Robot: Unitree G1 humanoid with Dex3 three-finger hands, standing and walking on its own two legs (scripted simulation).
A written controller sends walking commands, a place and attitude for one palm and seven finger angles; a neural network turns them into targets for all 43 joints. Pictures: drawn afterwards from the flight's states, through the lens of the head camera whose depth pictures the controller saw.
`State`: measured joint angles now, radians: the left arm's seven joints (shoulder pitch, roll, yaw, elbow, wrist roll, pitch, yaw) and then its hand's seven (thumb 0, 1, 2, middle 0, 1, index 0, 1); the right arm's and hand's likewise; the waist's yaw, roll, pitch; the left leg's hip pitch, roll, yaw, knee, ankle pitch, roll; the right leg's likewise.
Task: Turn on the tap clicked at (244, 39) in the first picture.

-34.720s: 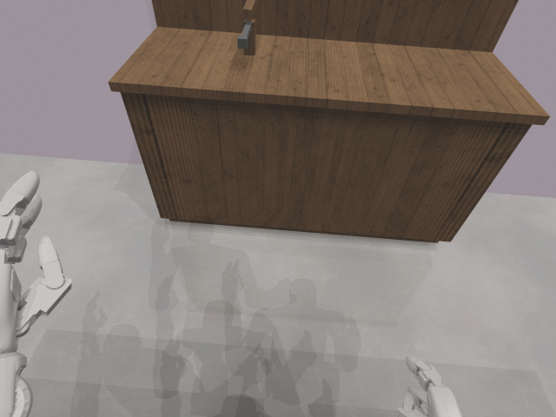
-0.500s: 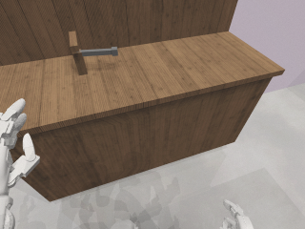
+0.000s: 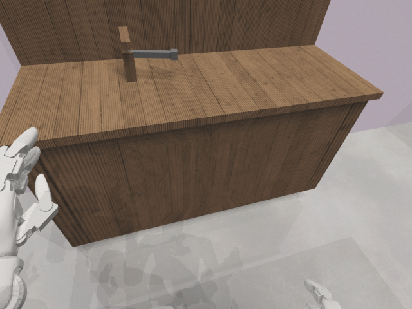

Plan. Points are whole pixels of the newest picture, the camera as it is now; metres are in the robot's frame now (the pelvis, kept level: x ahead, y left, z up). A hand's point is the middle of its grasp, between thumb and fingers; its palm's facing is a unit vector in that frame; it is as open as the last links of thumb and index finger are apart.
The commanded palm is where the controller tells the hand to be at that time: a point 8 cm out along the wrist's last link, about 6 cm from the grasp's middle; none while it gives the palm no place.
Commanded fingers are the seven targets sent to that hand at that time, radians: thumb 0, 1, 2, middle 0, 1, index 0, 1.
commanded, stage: stop stepping back and stand still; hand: left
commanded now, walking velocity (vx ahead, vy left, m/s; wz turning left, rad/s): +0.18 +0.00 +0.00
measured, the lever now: (173, 54) +0.88 +0.16 +0.10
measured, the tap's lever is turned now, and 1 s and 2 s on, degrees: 79 79 79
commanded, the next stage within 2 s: stand and check the lever's angle in 0.26 s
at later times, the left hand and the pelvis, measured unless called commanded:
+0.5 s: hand (60, 192) +0.23 +0.23 +0.18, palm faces +0.33 -0.89 -0.31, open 7.4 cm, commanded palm +0.18 +0.28 +0.21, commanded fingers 0.00 0.90 0.90 -0.20 -0.30 -0.20 -0.30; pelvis +0.01 +0.00 +0.02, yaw -2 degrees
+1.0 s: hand (58, 162) +0.27 +0.25 +0.19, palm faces +0.39 -0.85 -0.35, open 7.4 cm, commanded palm +0.22 +0.28 +0.21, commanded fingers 0.00 0.90 0.90 -0.20 -0.30 -0.20 -0.30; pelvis +0.05 +0.01 +0.03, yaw -1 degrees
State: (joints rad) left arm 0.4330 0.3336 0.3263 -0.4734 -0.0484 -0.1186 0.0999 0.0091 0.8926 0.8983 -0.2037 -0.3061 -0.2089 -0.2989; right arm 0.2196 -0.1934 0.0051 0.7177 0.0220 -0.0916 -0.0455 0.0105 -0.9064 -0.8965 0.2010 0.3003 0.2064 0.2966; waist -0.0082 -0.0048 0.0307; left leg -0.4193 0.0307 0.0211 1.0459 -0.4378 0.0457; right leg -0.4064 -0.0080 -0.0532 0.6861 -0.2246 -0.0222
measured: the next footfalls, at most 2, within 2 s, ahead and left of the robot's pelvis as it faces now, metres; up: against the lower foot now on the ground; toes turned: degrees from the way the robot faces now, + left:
right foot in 0.38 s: +0.07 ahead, -0.11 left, +0.00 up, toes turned -1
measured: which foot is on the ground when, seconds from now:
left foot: down 0.00-1.00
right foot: down 0.00-0.04, up 0.06-0.36, down 0.38-1.00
